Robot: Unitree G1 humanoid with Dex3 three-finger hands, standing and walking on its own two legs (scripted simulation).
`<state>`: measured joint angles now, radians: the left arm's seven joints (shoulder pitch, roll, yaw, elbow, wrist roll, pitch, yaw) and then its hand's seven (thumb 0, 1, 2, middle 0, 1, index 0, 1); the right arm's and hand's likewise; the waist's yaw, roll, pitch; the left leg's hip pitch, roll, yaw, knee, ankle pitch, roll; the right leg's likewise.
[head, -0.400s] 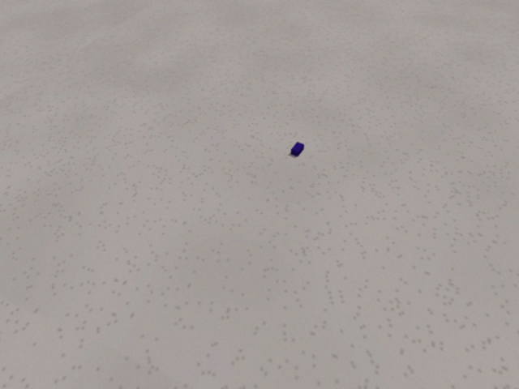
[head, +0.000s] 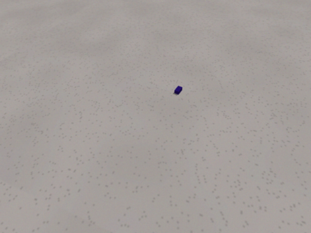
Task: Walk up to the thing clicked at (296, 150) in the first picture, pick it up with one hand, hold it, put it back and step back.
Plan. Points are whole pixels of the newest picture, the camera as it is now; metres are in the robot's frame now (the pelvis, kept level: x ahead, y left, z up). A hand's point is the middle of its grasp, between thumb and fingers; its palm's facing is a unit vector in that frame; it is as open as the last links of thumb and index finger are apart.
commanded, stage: stand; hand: left
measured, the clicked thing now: (178, 90) +1.43 -0.15 -0.76
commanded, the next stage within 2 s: walk up in 0.72 s
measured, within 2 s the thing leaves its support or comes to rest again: neither
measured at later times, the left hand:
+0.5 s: hand out of the picture +0.08 +0.25 -0.16, palm faces -0.02 -0.94 -0.34, open 7.4 cm
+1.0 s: hand out of the picture +0.10 +0.33 -0.16, palm faces +0.25 -0.91 -0.32, open 7.4 cm
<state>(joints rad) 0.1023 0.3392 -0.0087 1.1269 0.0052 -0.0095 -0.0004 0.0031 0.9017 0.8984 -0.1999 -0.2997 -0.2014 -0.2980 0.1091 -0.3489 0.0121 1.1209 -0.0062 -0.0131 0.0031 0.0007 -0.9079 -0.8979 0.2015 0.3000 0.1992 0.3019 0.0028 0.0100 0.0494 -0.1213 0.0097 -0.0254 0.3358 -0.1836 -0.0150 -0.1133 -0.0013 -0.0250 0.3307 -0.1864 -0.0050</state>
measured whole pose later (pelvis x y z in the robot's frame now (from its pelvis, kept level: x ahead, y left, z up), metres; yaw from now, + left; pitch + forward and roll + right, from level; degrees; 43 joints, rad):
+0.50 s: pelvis +0.01 +0.00 +0.00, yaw +0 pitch -2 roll +0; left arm 0.11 0.34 0.00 1.13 0.00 -0.01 0.00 0.00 0.90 0.90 -0.20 -0.30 -0.20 -0.30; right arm 0.11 -0.35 0.01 1.12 -0.01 -0.01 0.00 0.00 -0.91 -0.90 0.20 0.30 0.20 0.30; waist 0.00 0.01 0.05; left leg -0.11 0.01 -0.02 0.32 -0.19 -0.02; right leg -0.10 0.00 -0.02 0.31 -0.19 -0.01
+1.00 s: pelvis +0.06 +0.02 -0.02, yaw +13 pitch -1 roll +0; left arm 0.15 0.47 0.14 0.87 0.06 0.03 -0.11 0.00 0.90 0.90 -0.20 -0.30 -0.20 -0.30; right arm 0.33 -0.48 -0.09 1.00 -0.01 -0.05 0.05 0.01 -0.91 -0.90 0.20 0.30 0.20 0.30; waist 0.05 -0.10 0.04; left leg -0.34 0.06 0.09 0.60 -0.31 0.03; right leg -0.07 -0.11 -0.23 0.54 -0.44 -0.03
